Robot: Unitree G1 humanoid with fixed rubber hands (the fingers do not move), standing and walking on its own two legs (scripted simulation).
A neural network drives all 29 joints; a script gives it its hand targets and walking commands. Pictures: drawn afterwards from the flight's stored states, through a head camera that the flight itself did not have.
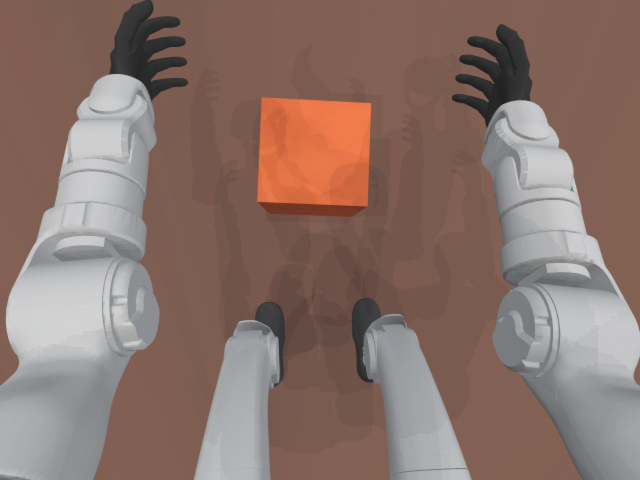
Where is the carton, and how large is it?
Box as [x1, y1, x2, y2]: [257, 97, 370, 216]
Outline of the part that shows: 262,97 257,201 269,213 351,216 367,206 370,103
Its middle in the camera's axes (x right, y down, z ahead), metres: -0.01 -0.16 +0.85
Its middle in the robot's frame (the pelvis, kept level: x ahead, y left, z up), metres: +0.54 -0.01 -0.53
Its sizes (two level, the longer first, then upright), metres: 0.210 0.200 0.250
